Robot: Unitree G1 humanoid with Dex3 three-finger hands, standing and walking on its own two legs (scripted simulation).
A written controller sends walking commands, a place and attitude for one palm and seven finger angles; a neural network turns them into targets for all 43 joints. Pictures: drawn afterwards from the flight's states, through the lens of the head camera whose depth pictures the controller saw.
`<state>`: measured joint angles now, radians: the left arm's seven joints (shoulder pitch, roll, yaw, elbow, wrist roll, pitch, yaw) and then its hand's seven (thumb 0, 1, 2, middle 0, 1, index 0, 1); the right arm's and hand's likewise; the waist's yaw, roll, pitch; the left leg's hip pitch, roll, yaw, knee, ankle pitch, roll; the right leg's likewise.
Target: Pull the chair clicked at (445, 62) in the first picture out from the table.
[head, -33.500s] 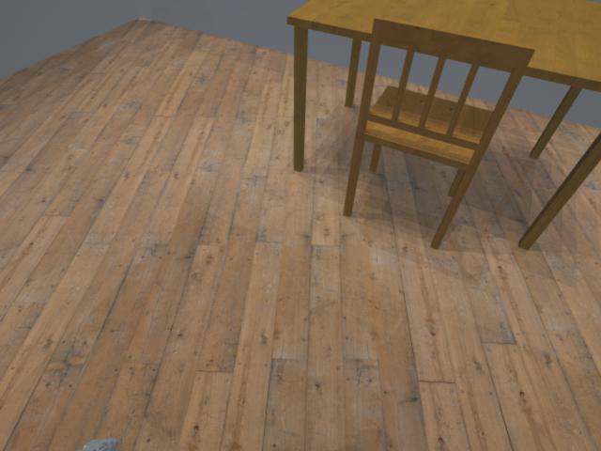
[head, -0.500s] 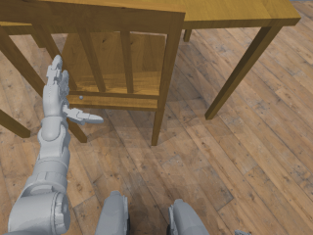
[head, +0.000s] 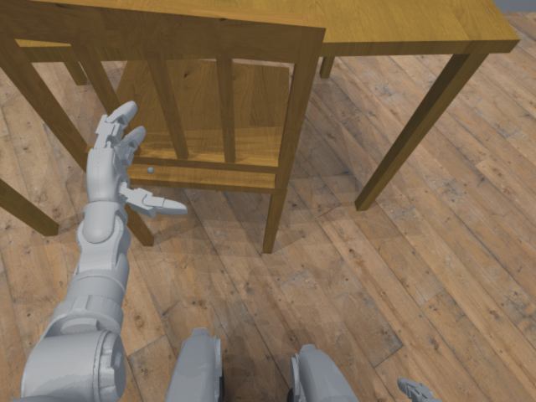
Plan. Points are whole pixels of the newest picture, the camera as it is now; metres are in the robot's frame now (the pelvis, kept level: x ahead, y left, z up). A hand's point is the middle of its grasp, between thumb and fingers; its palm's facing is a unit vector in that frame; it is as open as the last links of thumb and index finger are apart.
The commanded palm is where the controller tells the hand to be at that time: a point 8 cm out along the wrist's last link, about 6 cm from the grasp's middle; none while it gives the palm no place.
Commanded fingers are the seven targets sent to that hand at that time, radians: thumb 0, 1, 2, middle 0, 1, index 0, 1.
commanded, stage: hook a spindle and tug to test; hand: left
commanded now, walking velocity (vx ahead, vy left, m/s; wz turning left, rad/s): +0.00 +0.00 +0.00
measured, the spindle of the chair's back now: (170, 112) +0.56 +0.15 +0.02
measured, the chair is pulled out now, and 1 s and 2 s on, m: -0.08 -0.08 -0.08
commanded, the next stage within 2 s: open the thumb and straighten the fingers in 1.20 s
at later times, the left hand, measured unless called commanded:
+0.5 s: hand (155, 168) +0.45 +0.16 +0.03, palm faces +0.09 -0.99 -0.04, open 6.8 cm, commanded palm +0.42 +0.21 +0.03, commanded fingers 0.00 0.90 0.90 -0.50 -1.45 -0.50 -1.45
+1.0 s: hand (152, 183) +0.43 +0.16 +0.03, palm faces +0.09 -1.00 -0.03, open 4.4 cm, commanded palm +0.39 +0.21 +0.03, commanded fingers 0.00 0.90 0.90 -0.50 -1.45 -0.50 -1.45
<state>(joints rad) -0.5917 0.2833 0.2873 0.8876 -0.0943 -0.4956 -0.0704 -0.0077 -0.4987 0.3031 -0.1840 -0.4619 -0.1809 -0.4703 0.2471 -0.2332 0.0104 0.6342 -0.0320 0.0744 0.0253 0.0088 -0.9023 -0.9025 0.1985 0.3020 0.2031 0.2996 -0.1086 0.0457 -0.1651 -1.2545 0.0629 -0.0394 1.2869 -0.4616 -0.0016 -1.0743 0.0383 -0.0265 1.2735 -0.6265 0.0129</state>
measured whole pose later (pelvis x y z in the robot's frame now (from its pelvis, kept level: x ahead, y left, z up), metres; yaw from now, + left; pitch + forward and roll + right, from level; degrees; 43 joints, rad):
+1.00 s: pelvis +0.00 +0.00 +0.00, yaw +0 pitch +24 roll -3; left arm -0.47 0.25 0.26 0.77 -0.11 -0.50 -0.06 0.02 0.90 0.90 -0.50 -1.45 -0.50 -1.45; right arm 0.24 -0.23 0.00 0.62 -0.02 0.06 0.03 0.01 -0.90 -0.90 0.20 0.30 0.20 0.30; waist -0.09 0.05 -0.17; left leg -1.23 0.06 -0.03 1.27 -0.47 -0.01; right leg -1.05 0.04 -0.02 1.27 -0.63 0.01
